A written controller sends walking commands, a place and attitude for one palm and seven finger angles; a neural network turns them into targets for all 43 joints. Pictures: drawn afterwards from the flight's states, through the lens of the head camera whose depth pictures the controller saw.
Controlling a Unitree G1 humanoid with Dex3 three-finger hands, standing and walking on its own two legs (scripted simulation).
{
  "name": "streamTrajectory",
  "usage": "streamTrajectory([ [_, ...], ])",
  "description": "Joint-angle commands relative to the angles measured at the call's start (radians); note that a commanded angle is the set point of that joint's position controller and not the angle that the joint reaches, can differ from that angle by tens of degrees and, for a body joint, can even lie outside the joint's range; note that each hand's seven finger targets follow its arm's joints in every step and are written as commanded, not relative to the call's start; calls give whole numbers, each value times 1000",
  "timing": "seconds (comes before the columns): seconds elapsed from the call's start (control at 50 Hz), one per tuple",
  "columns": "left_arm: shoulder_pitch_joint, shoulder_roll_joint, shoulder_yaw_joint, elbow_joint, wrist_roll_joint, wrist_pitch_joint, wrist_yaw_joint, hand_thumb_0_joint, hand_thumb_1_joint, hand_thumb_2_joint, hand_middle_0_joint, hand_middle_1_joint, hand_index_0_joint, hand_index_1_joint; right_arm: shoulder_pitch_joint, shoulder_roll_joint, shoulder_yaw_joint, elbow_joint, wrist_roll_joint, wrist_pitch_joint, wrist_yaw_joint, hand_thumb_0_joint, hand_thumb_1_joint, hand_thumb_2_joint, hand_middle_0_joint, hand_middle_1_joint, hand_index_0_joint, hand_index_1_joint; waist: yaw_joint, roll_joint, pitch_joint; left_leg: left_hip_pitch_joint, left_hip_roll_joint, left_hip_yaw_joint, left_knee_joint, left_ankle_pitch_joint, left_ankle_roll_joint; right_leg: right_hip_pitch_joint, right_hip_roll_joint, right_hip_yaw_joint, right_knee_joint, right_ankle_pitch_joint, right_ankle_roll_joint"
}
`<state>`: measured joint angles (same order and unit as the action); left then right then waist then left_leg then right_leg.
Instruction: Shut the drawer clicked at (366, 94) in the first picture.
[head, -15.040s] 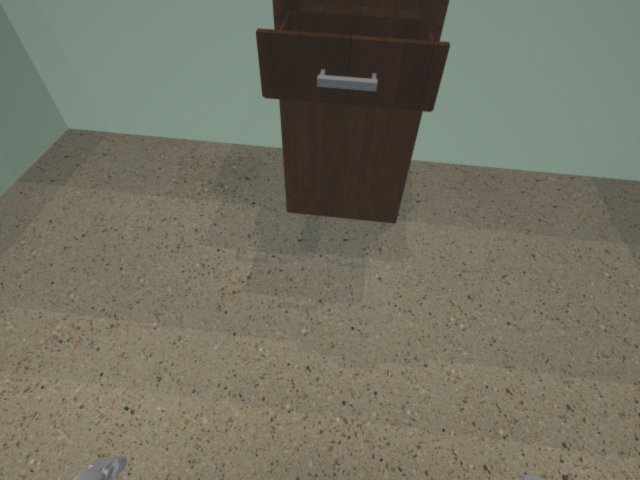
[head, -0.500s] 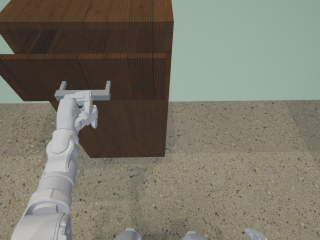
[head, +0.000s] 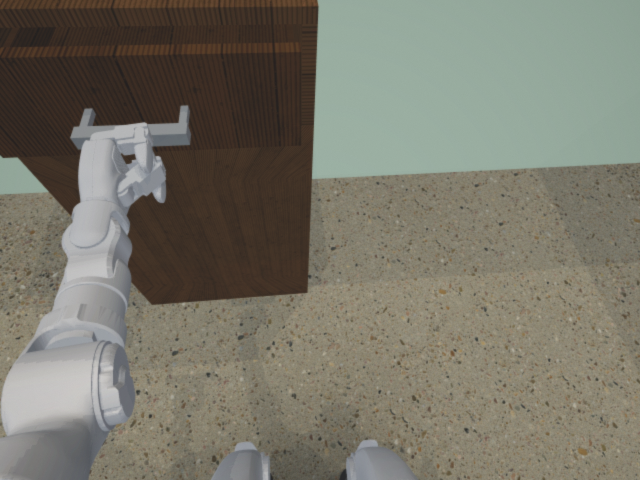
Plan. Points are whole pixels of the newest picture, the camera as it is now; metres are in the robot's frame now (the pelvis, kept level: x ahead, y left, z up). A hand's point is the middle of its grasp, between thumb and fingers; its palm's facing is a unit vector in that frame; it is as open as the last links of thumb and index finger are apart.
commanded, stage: push the drawer shut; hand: left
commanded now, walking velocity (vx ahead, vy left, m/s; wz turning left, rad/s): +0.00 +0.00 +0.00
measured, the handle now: (135, 125) +0.55 +0.22 +0.09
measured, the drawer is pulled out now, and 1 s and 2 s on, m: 0.05 0.00 0.00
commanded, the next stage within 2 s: pull the fist back off the drawer in 0.82 s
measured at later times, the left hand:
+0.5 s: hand (161, 138) +0.53 +0.18 +0.08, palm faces +0.05 -1.00 -0.01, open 3.3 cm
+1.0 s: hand (152, 136) +0.54 +0.19 +0.08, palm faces +0.06 -1.00 -0.03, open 3.1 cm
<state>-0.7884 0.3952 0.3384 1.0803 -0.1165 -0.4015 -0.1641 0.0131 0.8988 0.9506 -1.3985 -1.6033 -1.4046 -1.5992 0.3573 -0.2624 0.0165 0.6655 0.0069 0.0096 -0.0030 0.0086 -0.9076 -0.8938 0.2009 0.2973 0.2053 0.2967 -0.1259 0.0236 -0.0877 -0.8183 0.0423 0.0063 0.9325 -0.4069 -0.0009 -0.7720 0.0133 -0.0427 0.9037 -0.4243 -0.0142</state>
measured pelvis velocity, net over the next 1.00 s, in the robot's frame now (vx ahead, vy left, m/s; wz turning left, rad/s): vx -0.02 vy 0.01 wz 0.01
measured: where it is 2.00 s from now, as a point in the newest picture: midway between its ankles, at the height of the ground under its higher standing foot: outside the picture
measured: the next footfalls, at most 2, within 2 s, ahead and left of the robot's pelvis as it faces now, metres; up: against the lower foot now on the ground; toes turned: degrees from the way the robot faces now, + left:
none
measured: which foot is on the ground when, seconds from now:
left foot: down 0.00-1.00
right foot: down 0.00-1.00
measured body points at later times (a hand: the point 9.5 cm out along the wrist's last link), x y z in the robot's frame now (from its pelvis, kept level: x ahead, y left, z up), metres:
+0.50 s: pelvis +0.01 +0.01 +0.00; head +0.13 +0.02 +0.43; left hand +0.52 +0.24 +0.09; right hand -0.01 -0.25 -0.12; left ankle +0.02 +0.12 -0.69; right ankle +0.00 -0.11 -0.69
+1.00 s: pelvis -0.02 +0.01 -0.02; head +0.13 +0.04 +0.41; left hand +0.53 +0.25 +0.09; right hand -0.05 -0.25 -0.12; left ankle +0.02 +0.12 -0.69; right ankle +0.00 -0.11 -0.69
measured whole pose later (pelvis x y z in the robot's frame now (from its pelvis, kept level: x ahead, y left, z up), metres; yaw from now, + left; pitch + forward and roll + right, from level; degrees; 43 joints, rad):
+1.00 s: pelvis -0.02 +0.01 -0.02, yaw +1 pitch +23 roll -4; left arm -1.14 0.58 0.33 1.33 -0.04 -0.36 -0.13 0.01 0.69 0.99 -1.40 -1.60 -1.40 -1.60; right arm 0.42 -0.28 0.06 0.68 -0.04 -0.01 -0.01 0.00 -0.91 -0.89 0.20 0.30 0.21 0.30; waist -0.23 0.03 -0.09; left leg -1.05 0.04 -0.05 1.04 -0.40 0.01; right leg -0.96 0.02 -0.09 0.95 -0.40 0.00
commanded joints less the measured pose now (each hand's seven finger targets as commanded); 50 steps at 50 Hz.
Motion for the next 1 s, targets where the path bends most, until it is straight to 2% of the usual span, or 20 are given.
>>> streamTrajectory([
  [0.0,-492,225,21,-212,-8,-63,-6,0,900,900,-1400,-1600,-1400,-1600,126,-161,-56,-74,0,-13,-8,0,-900,-900,200,300,200,300,-36,77,-442,313,-31,-23,-81,278,33,135,26,31,-117,296,1],
  [0.1,-548,269,44,-154,8,-51,2,0,900,900,-1400,-1600,-1400,-1600,153,-169,-55,-64,-5,1,-8,0,-900,-900,200,300,200,300,-58,50,-401,263,-27,-25,-73,245,38,106,29,31,-121,265,4],
  [0.14,-563,285,51,-141,15,-46,2,0,900,900,-1400,-1600,-1400,-1600,169,-173,-54,-65,-8,3,-7,0,-900,-900,200,300,200,300,-61,58,-409,262,-28,-26,-68,256,39,105,31,33,-117,273,3],
  [0.2,-590,308,64,-163,22,-52,2,0,900,900,-1400,-1600,-1400,-1600,179,-172,-54,-68,-13,11,-4,0,-900,-900,200,300,200,300,-57,103,-471,300,-25,-30,-61,303,36,110,32,31,-108,303,2],
  [0.26,-623,310,64,-153,25,-50,-1,0,900,900,-1400,-1600,-1400,-1600,198,-176,-54,-61,-17,16,-2,0,-900,-900,200,300,200,300,-72,90,-480,319,-20,-38,-52,336,36,90,37,23,-103,319,2],
  [0.28,-605,329,80,-135,28,-48,-3,0,900,900,-1400,-1600,-1400,-1600,200,-177,-56,-61,-17,21,-2,0,-900,-900,200,300,200,300,-63,99,-476,313,-20,-36,-51,338,34,93,37,24,-103,321,0],
  [0.34,-638,296,55,-143,30,-48,0,0,900,900,-1400,-1600,-1400,-1600,208,-177,-55,-60,-23,27,2,0,-900,-900,200,300,200,300,-80,116,-476,343,-17,-43,-45,368,34,57,39,16,-99,328,-2],
  [0.36,-635,322,74,-124,34,-45,5,0,900,900,-1400,-1600,-1400,-1600,211,-180,-55,-57,-22,30,1,0,-900,-900,200,300,200,300,-75,114,-470,330,-16,-42,-42,364,32,55,39,17,-99,322,-1],
  [0.42,-676,349,84,-113,41,-40,13,0,900,900,-1400,-1600,-1400,-1600,221,-183,-54,-53,-25,33,1,0,-900,-900,200,300,200,300,-93,88,-464,300,-17,-42,-42,340,37,65,39,19,-105,315,4],
  [0.48,-703,379,99,-92,53,-38,21,0,900,900,-1400,-1600,-1400,-1600,235,-186,-50,-48,-30,36,1,0,-900,-900,200,300,200,300,-98,110,-476,297,-18,-44,-34,356,37,59,39,20,-100,324,4],
  [0.52,-739,366,84,-84,54,-37,19,0,900,900,-1400,-1600,-1400,-1600,234,-185,-50,-45,-29,35,1,0,-900,-900,200,300,200,300,-116,103,-454,291,-16,-47,-34,330,39,36,40,17,-108,296,6],
  [0.62,-836,368,61,-74,65,-44,30,0,900,900,-1400,-1600,-1400,-1600,243,-188,-44,-28,-34,24,-2,0,-900,-900,200,300,200,300,-148,142,-463,306,-13,-62,-23,298,38,-20,42,15,-111,241,5],
  [0.68,-888,398,66,-60,70,-47,33,0,900,900,-1400,-1600,-1400,-1600,251,-194,-37,-19,-37,17,-6,0,-900,-900,200,300,200,300,-159,156,-466,293,-12,-71,-19,268,38,-43,41,13,-109,205,4],
  [0.74,-934,371,27,-44,73,-45,34,0,900,900,-1400,-1600,-1400,-1600,254,-196,-33,-16,-39,7,-8,0,-900,-900,200,300,200,300,-183,178,-452,297,-12,-81,-17,237,38,-86,42,10,-109,170,1],
  [0.76,-952,393,38,-42,76,-44,37,0,900,900,-1400,-1600,-1400,-1600,254,-201,-31,-12,-39,5,-10,0,-900,-900,200,300,200,300,-184,188,-446,290,-9,-83,-18,219,36,-100,41,7,-106,154,1],
  [0.8,-968,373,9,-18,77,-35,41,0,900,900,-1400,-1600,-1400,-1600,250,-204,-26,-15,-36,-4,-12,0,-900,-900,200,300,200,300,-199,180,-428,262,-9,-88,-22,146,38,-128,41,7,-109,101,3],
  [0.9,-1019,358,-24,-16,76,-19,51,0,900,900,-1400,-1600,-1400,-1600,255,-215,-20,-9,-37,-30,-22,0,-900,-900,200,300,200,300,-215,214,-436,265,-3,-106,-37,62,36,-183,36,0,-103,45,2],
  [0.94,-1021,350,-25,-18,75,-14,54,0,900,900,-1400,-1600,-1400,-1600,262,-214,-20,-10,-39,-38,-21,0,-900,-900,200,300,200,300,-214,216,-454,268,-6,-107,-32,67,39,-177,36,0,-100,49,0],
  [0.96,-1021,380,-4,-20,79,-12,55,0,900,900,-1400,-1600,-1400,-1600,268,-219,-18,-8,-41,-38,-22,0,-900,-900,200,300,200,300,-209,205,-470,266,-5,-112,-32,74,37,-171,35,-3,-95,51,0],
  [0.98,-1036,360,-22,-30,81,-10,55,0,900,900,-1400,-1600,-1400,-1600,267,-216,-18,-12,-42,-39,-20,0,-900,-900,200,300,200,300,-211,225,-483,273,-7,-111,-29,75,37,-176,36,-2,-93,51,-1],
])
